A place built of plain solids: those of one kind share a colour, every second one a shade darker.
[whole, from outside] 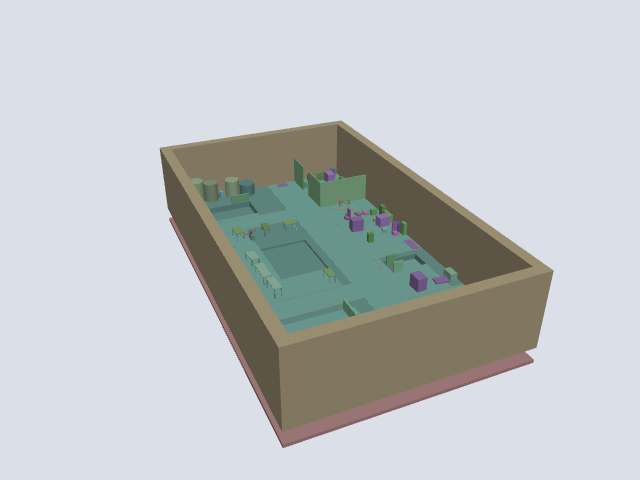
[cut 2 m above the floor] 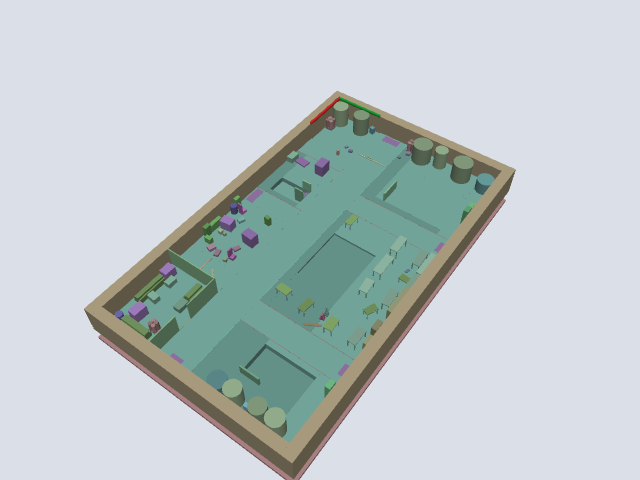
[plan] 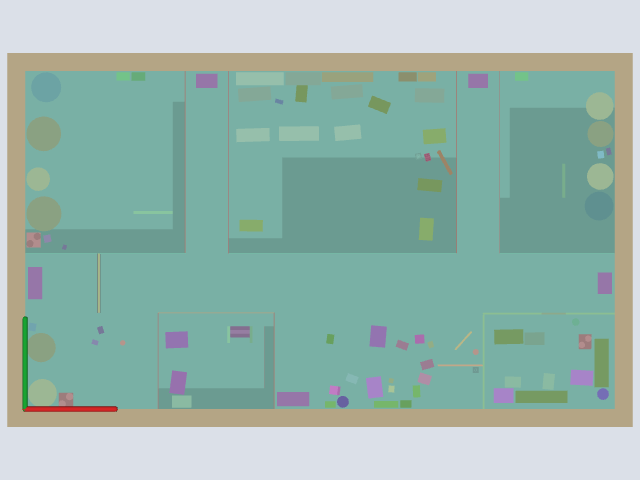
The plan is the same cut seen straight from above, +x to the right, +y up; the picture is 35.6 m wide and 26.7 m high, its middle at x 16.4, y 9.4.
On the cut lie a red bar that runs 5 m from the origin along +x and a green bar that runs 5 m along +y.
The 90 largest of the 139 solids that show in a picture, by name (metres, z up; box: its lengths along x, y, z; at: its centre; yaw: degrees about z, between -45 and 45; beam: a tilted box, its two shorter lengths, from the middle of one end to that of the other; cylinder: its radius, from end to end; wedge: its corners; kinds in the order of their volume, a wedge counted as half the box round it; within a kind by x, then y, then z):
{
 "floor_1": {"box": [3.2, 7.09, 2.1], "at": [1.6, 13.54, -1.05]},
 "floor_2": {"box": [5.0, 5.35, 0.85], "at": [2.5, 2.67, -0.57]},
 "floor_3": {"box": [8.9, 1.35, 2.1], "at": [4.45, 9.32, -1.05]},
 "floor_4": {"box": [8.9, 1.71, 2.1], "at": [4.45, 17.95, -1.05]},
 "floor_5": {"box": [5.01, 7.09, 2.1], "at": [5.71, 13.54, -1.05]},
 "floor_6": {"box": [2.4, 5.35, 1.0], "at": [6.2, 2.67, -0.5]},
 "floor_7": {"box": [0.69, 7.09, 2.1], "at": [8.55, 13.54, -1.05]},
 "floor_8": {"box": [4.0, 3.45, 2.1], "at": [9.4, 2.88, -1.05]},
 "floor_9": {"box": [2.4, 10.15, 1.0], "at": [10.1, 13.72, -0.5]},
 "floor_10": {"box": [6.45, 1.15, 2.1], "at": [10.62, 0.57, -1.05]},
 "floor_11": {"box": [6.45, 0.75, 2.1], "at": [10.62, 4.97, -1.05]},
 "floor_12": {"box": [1.89, 3.45, 1.56], "at": [12.35, 2.88, -1.32]},
 "floor_13": {"box": [3.0, 4.49, 2.1], "at": [12.8, 11.74, -1.05]},
 "floor_14": {"box": [0.56, 3.45, 2.1], "at": [13.57, 2.88, -1.05]},
 "floor_15": {"box": [2.1, 5.35, 1.0], "at": [14.9, 2.67, -0.5]},
 "floor_16": {"box": [32.8, 3.3, 1.0], "at": [16.4, 7.0, -0.5]},
 "floor_17": {"box": [5.53, 4.49, 1.9], "at": [17.07, 11.74, -1.15]},
 "floor_18": {"box": [12.7, 0.85, 2.1], "at": [17.65, 9.07, -1.05]},
 "floor_19": {"box": [12.7, 4.81, 2.1], "at": [17.65, 16.39, -1.05]},
 "floor_20": {"box": [7.0, 5.35, 1.0], "at": [19.45, 2.67, -0.5]},
 "floor_21": {"box": [4.17, 4.49, 2.1], "at": [21.91, 11.74, -1.05]},
 "floor_22": {"box": [2.5, 5.35, 1.0], "at": [24.2, 2.67, -0.5]},
 "floor_23": {"box": [2.4, 10.15, 1.0], "at": [25.2, 13.72, -0.5]},
 "floor_24": {"box": [0.55, 5.01, 2.1], "at": [26.68, 14.26, -1.05]},
 "floor_25": {"box": [2.93, 5.01, 1.48], "at": [28.41, 14.26, -1.36]},
 "floor_26": {"box": [7.35, 5.35, 1.0], "at": [29.12, 2.67, -0.5]},
 "floor_27": {"box": [6.4, 3.1, 2.1], "at": [29.6, 10.2, -1.05]},
 "floor_28": {"box": [6.4, 2.04, 2.1], "at": [29.6, 17.78, -1.05]},
 "floor_29": {"box": [2.92, 5.01, 2.1], "at": [31.34, 14.26, -1.05]},
 "wall_1": {"box": [1.0, 18.8, 7.0], "at": [-0.5, 9.4, 2.5]},
 "wall_2": {"box": [34.8, 1.0, 7.0], "at": [16.4, -0.5, 2.5]},
 "wall_3": {"box": [34.8, 1.0, 7.0], "at": [16.4, 19.3, 2.5]},
 "wall_4": {"box": [1.0, 18.8, 7.0], "at": [33.3, 9.4, 2.5]},
 "floor_base_1": {"box": [34.8, 20.8, 0.3], "at": [16.4, 9.4, -2.35]},
 "vat_1": {"cylinder": 0.66, "from": [0.72, 12.79, 0.0], "to": [0.72, 12.79, 2.1]},
 "vat_2": {"cylinder": 0.81, "from": [0.89, 3.42, -0.15], "to": [0.89, 3.42, 2.08]},
 "vat_3": {"cylinder": 0.8, "from": [0.96, 0.87, -0.15], "to": [0.96, 0.87, 2.39]},
 "vat_4": {"cylinder": 0.96, "from": [1.03, 15.3, 0.0], "to": [1.03, 15.3, 2.42]},
 "vat_5": {"cylinder": 0.97, "from": [1.04, 10.86, 0.0], "to": [1.04, 10.86, 2.56]},
 "vat_6": {"cylinder": 0.77, "from": [31.96, 16.85, 0.0], "to": [31.96, 16.85, 2.44]},
 "vat_7": {"cylinder": 0.74, "from": [31.99, 12.93, 0.0], "to": [31.99, 12.93, 1.89]},
 "vat_8": {"cylinder": 0.72, "from": [32.01, 15.3, 0.0], "to": [32.01, 15.3, 1.97]},
 "pallet_load_1": {"box": [1.25, 0.91, 1.24], "at": [8.43, 3.85, 0.62], "yaw": 2.2},
 "pallet_load_2": {"box": [0.84, 1.15, 1.0], "at": [19.44, 1.2, 0.5], "yaw": 7.1},
 "pallet_load_3": {"box": [0.88, 1.18, 1.22], "at": [19.63, 4.03, 0.61], "yaw": -4.9},
 "pallet_load_4": {"box": [1.11, 0.83, 0.98], "at": [26.61, 0.74, 0.49]},
 "pallet_load_5": {"box": [1.25, 0.84, 1.1], "at": [30.97, 1.74, 0.55], "yaw": -3.1},
 "tank_low_1": {"cylinder": 0.83, "from": [1.17, 17.89, 0.0], "to": [1.17, 17.89, 1.3]},
 "tank_low_2": {"cylinder": 0.81, "from": [31.93, 11.29, 0.0], "to": [31.93, 11.29, 1.23]},
 "cask_row_1": {"box": [1.62, 0.82, 0.6], "at": [26.9, 4.02, 0.3], "yaw": 1.2},
 "cask_row_2": {"box": [1.62, 0.51, 0.24], "at": [26.9, 4.02, 0.72], "yaw": 1.2},
 "cask_row_3": {"box": [2.9, 0.69, 0.56], "at": [28.72, 0.68, 0.28]},
 "cask_row_4": {"box": [2.9, 0.43, 0.22], "at": [28.72, 0.68, 0.67]},
 "cask_row_5": {"box": [0.8, 2.7, 0.56], "at": [32.07, 2.56, 0.28]},
 "cask_row_6": {"box": [0.5, 2.7, 0.22], "at": [32.07, 2.56, 0.67]},
 "part_1": {"box": [0.1, 5.25, 2.85], "at": [25.5, 2.62, 1.38]},
 "part_2": {"box": [3.27, 0.1, 2.85], "at": [27.09, 5.3, 1.38]},
 "part_3": {"box": [2.73, 0.1, 2.85], "at": [31.43, 5.3, 1.38]},
 "control_cabinet_1": {"box": [0.74, 0.46, 1.79], "at": [5.45, 18.5, 0.9]},
 "control_cabinet_2": {"box": [0.77, 0.47, 2.04], "at": [6.3, 18.5, 1.02]},
 "control_cabinet_3": {"box": [0.75, 0.47, 2.0], "at": [27.62, 18.5, 1.0]},
 "bar_rack_1": {"box": [2.87, 0.54, 1.31], "at": [17.93, 18.46, 0.66]},
 "tool_cabinet_1": {"box": [1.01, 0.52, 1.8], "at": [21.27, 18.47, 0.9]},
 "tool_cabinet_2": {"box": [1.01, 0.52, 0.98], "at": [22.34, 18.47, 0.49]},
 "sack_pile_1": {"box": [1.09, 0.68, 0.61], "at": [8.71, 0.41, 0.3]},
 "sack_pile_2": {"box": [0.9, 0.61, 0.51], "at": [27.13, 1.5, 0.26], "yaw": -0.9},
 "sack_pile_3": {"box": [1.12, 0.7, 0.49], "at": [28.33, 3.91, 0.24], "yaw": 0.2},
 "sack_pile_4": {"box": [0.62, 0.89, 0.57], "at": [29.12, 1.53, 0.28], "yaw": -5.3},
 "crate_stack_1": {"box": [0.4, 0.54, 0.93], "at": [16.97, 3.89, 0.47], "yaw": -7.7},
 "crate_stack_2": {"box": [0.61, 0.36, 1.25], "at": [16.98, 0.25, 0.62]},
 "crate_stack_3": {"box": [1.35, 0.38, 0.84], "at": [20.08, 0.26, 0.42]},
 "crate_stack_4": {"box": [0.64, 0.42, 1.17], "at": [21.18, 0.28, 0.58]},
 "crate_stack_5": {"box": [0.41, 0.67, 0.64], "at": [21.77, 0.98, 0.32], "yaw": 2.7},
 "rail_1": {"box": [2.18, 0.16, 1.0], "at": [7.12, 10.93, 0.5]},
 "rail_2": {"box": [0.16, 0.93, 1.05], "at": [11.32, 4.13, 0.53]},
 "rail_3": {"box": [0.16, 0.93, 1.59], "at": [12.57, 4.13, 0.26]},
 "rail_4": {"box": [0.16, 1.89, 0.95], "at": [29.96, 12.7, 0.47]},
 "keg_stack_1": {"cylinder": 0.2, "from": [0.27, 9.6, 0.14], "to": [0.27, 9.6, 1.06]},
 "keg_stack_2": {"box": [0.8, 0.84, 0.19], "at": [0.47, 9.4, 0.05]},
 "keg_stack_3": {"cylinder": 0.2, "from": [0.67, 9.2, 0.14], "to": [0.67, 9.2, 1.06]},
 "keg_stack_4": {"cylinder": 0.2, "from": [0.67, 9.6, 0.14], "to": [0.67, 9.6, 1.06]},
 "keg_stack_5": {"cylinder": 0.2, "from": [2.06, 0.69, -0.01], "to": [2.06, 0.69, 0.94]},
 "keg_stack_6": {"cylinder": 0.2, "from": [2.47, 0.69, -0.01], "to": [2.47, 0.69, 0.94]},
 "keg_stack_7": {"box": [0.71, 0.84, 0.19], "at": [31.15, 3.74, 0.05], "yaw": -0.8},
 "barrel_1": {"cylinder": 0.33, "from": [17.68, 0.4, 0.0], "to": [17.68, 0.4, 0.92]},
 "barrel_2": {"cylinder": 0.33, "from": [32.15, 0.83, 0.0], "to": [32.15, 0.83, 0.9]},
 "workbench_top_1": {"box": [2.66, 0.73, 0.07], "at": [13.05, 18.36, 0.82]},
 "workbench_top_2": {"box": [2.22, 0.81, 0.07], "at": [15.23, 15.32, 0.78], "yaw": 0.4},
 "pallet_1": {"box": [0.84, 1.27, 0.18], "at": [8.51, 1.47, 0.04], "yaw": -7.4},
 "bin_1": {"box": [0.41, 0.44, 0.72], "at": [0.4, 4.56, 0.21], "yaw": -9.9}
}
